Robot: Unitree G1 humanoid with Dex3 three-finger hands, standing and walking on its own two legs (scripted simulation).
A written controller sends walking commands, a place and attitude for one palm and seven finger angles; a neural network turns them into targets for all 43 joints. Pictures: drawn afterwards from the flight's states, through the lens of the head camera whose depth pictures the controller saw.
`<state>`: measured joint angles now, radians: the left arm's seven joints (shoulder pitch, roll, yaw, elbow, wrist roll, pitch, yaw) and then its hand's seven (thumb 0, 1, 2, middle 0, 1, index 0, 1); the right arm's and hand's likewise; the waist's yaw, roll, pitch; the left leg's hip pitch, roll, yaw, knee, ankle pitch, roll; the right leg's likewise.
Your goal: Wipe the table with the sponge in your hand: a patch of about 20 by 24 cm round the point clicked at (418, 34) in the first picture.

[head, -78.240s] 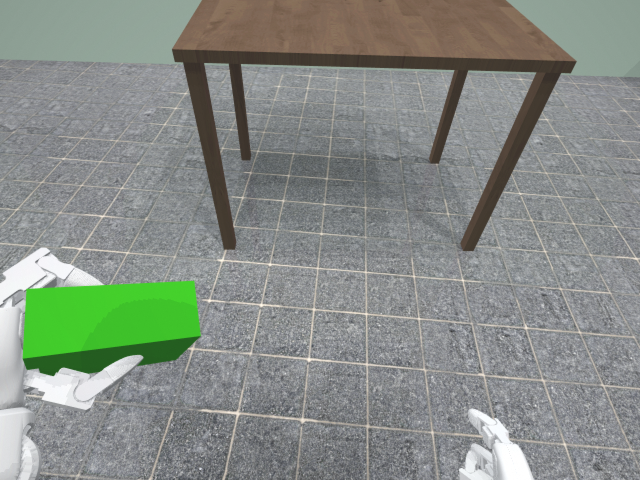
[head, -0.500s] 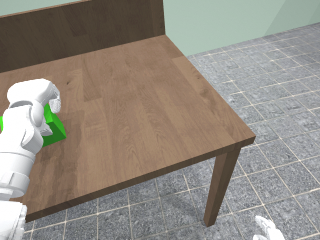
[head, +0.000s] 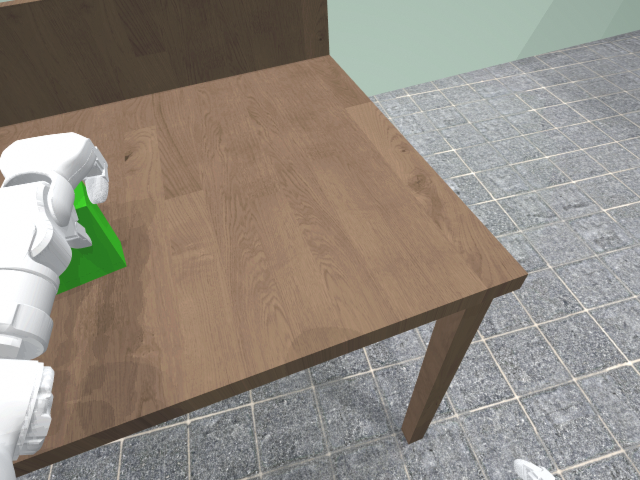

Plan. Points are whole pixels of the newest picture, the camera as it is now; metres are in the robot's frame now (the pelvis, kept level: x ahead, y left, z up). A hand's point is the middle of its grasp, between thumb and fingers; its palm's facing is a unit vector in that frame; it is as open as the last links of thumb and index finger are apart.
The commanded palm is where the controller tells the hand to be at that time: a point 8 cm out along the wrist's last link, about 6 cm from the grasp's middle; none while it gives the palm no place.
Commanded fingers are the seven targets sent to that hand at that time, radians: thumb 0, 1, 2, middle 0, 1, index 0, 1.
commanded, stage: wipe forward along the first lane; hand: left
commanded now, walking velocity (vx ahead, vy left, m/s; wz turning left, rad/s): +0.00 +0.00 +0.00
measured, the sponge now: (72, 251) +0.37 +0.36 +0.09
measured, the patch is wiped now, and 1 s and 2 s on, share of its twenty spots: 0.75 0.80 0.80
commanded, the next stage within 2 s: slide across to the middle lane in 0.04 s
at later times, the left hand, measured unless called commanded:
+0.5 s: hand (85, 184) +0.42 +0.33 +0.17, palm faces -0.03 +0.03 -1.00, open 7.8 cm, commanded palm +0.40 +0.30 +0.22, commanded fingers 0.00 0.10 1.30 -1.20 -1.60 -1.20 -1.60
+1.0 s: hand (149, 162) +0.46 +0.25 +0.18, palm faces +0.07 -0.02 -1.00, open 7.7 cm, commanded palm +0.41 +0.24 +0.22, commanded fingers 0.00 0.10 1.30 -1.20 -1.60 -1.20 -1.60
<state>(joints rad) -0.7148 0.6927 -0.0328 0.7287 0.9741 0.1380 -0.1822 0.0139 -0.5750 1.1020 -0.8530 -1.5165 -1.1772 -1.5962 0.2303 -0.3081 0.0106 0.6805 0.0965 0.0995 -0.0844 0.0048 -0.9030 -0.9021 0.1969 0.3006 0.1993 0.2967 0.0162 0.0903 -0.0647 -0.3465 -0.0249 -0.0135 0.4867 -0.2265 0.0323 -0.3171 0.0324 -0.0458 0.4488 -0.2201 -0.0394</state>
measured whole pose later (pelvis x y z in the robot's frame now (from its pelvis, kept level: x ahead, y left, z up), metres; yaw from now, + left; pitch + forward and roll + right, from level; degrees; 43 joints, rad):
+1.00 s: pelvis +0.04 +0.02 +0.00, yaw +0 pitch +5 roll +0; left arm -0.75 0.44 -0.22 0.52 0.96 0.48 -0.08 0.02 -0.44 1.00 -0.80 -1.57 -1.13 -1.58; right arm 0.11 -0.26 0.05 0.69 0.07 0.08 -0.01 0.01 -0.90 -0.90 0.20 0.30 0.20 0.30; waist 0.05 0.10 -0.09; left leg -0.26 -0.06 -0.01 0.41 -0.24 0.05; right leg -0.24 0.00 -0.03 0.40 -0.25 -0.01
